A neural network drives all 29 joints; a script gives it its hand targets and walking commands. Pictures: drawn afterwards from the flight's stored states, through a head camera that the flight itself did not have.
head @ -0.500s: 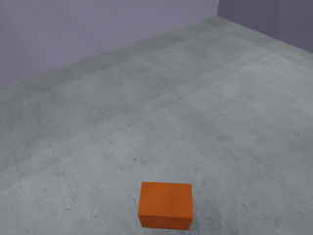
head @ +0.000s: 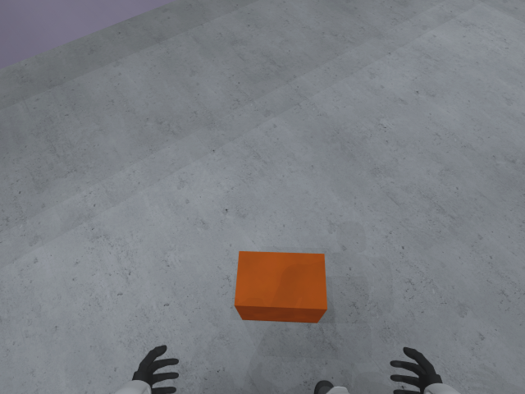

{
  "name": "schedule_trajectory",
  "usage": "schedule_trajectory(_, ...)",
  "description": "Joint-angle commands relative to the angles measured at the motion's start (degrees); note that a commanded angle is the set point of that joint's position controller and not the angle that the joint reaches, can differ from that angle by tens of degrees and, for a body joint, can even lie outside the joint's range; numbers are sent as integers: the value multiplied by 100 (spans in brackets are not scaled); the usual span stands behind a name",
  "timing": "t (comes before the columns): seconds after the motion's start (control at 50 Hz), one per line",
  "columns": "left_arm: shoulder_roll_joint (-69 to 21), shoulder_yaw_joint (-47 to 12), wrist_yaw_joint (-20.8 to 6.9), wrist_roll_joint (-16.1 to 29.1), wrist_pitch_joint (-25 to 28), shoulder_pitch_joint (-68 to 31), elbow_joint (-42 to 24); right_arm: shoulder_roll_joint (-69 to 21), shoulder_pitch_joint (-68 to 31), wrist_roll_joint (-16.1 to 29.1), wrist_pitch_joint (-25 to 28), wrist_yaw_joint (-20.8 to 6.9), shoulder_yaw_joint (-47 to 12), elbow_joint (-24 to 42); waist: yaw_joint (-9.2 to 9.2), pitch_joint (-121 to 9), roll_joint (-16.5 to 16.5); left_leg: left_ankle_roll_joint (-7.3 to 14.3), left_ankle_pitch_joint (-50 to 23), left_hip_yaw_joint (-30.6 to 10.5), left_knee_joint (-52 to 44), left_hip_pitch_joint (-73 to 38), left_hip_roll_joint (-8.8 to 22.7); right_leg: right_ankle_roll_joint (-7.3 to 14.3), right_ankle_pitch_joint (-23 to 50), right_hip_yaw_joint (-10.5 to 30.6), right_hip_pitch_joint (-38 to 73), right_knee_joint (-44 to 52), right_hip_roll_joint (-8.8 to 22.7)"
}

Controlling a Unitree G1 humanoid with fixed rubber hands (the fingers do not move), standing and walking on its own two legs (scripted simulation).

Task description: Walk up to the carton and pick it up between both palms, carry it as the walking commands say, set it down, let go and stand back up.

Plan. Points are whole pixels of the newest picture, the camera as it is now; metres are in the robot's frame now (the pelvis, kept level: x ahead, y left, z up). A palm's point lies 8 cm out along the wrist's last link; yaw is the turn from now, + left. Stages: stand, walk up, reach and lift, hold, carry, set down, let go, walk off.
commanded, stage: reach and lift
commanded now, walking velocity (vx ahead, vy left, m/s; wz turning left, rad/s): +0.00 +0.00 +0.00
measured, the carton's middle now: (280, 289) +0.43 -0.01 -0.63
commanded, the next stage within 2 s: none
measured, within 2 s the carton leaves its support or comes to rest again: neither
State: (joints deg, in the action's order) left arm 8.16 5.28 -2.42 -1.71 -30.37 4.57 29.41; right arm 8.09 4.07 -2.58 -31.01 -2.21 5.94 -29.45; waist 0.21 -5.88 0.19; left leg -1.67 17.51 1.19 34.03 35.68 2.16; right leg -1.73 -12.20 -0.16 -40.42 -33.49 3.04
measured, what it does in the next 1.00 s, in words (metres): lowers itself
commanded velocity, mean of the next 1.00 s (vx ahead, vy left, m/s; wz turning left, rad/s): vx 0.00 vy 0.00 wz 0.00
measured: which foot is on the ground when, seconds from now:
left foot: down 0.00-1.00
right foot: down 0.00-1.00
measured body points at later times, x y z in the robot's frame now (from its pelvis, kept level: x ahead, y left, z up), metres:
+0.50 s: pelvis -0.07 -0.01 -0.07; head +0.09 -0.01 +0.35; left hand +0.25 +0.22 -0.17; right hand +0.23 -0.24 -0.17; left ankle -0.03 +0.14 -0.72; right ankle +0.02 -0.14 -0.72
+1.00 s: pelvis -0.08 -0.01 -0.10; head +0.19 -0.02 +0.26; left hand +0.41 +0.23 -0.19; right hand +0.38 -0.25 -0.20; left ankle -0.03 +0.14 -0.72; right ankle +0.02 -0.14 -0.72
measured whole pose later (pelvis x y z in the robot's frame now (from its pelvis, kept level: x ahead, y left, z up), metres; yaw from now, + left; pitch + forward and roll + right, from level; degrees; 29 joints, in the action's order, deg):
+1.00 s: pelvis -0.08 -0.01 -0.10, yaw +1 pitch +38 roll +1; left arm 21.6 14.9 -4.4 4.1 -13.8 -55.7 51.7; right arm 16.8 -51.9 4.1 -15.7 1.5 15.2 -45.2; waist 2.1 -2.5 0.7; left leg -2.8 21.8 -1.7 64.5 81.1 1.2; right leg -1.6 -15.2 1.7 -84.8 -61.6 1.8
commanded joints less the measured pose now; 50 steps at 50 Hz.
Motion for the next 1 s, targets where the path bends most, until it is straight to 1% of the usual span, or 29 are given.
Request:
schedule_trajectory(0.0,435,300,-60,-191,493,-540,-815,529,-402,-130,513,-145,299,773,-5,-2189,53,66,-2765,-24,522,6,-417,146,2556,-125,1281,-826,-539)
schedule_trajectory(0.04,424,276,-59,-155,576,-551,-876,592,-334,-71,630,-175,320,778,-20,-2387,183,-2,-2555,11,820,44,-420,117,2185,-233,904,-1092,-537)
schedule_trajectory(0.06,433,249,-57,-128,560,-588,-905,630,-342,-29,635,-174,325,803,-23,-2397,211,-11,-2275,44,918,116,-422,109,1950,-277,789,-1198,-528)
schedule_trajectory(0.14,541,175,-72,14,325,-888,-982,739,-554,129,436,-136,339,988,2,-2111,109,70,-767,163,1150,549,-394,115,673,-380,547,-1461,-501)
schedule_trajectory(0.2,697,187,-98,144,142,-1361,-996,816,-962,233,220,-101,342,1067,29,-1723,42,149,197,203,1271,818,-365,140,-298,-403,359,-1507,-494)
schedule_trajectory(0.24,802,222,-111,206,75,-1729,-936,847,-1310,291,119,-73,330,1071,26,-1505,3,181,610,217,1354,976,-353,133,-748,-413,287,-1533,-492)
schedule_trajectory(0.3,921,294,-114,268,39,-2274,-758,882,-1852,376,43,-22,307,1028,2,-1350,-39,195,833,215,1474,1152,-346,99,-1022,-414,233,-1602,-492)
schedule_trajectory(0.36,1038,340,-124,315,82,-2887,-501,926,-2425,431,57,43,345,900,-2,-1358,-57,174,859,225,1600,1346,-328,46,-1023,-410,158,-1700,-472)
schedule_trajectory(0.48,1307,433,-158,388,340,-3981,92,1013,-3511,493,245,191,479,447,30,-1772,-51,106,700,299,1841,1753,-325,-45,-700,-370,134,-1889,-442)
schedule_trajectory(0.6,1587,594,-148,419,683,-5006,598,1082,-4481,533,521,346,643,-75,89,-2568,5,59,434,363,2005,2152,-376,-106,-296,-316,86,-2076,-463)
schedule_trajectory(0.68,1745,699,-136,447,916,-5563,832,1171,-5031,542,763,413,752,-307,141,-3167,52,20,173,387,2086,2363,-435,-131,29,-314,-48,-2210,-493)
schedule_trajectory(0.86,2113,985,-137,557,1542,-6763,1471,1486,-6309,650,1425,428,923,-792,171,-4318,44,-54,-474,403,2290,2895,-534,-126,763,-349,-443,-2511,-560)
schedule_trajectory(0.98,2314,1150,-230,594,1901,-7462,1779,1689,-7006,658,1776,330,1106,-1077,177,-4846,45,-95,-858,378,2365,3187,-559,-101,1263,-326,-650,-2649,-591)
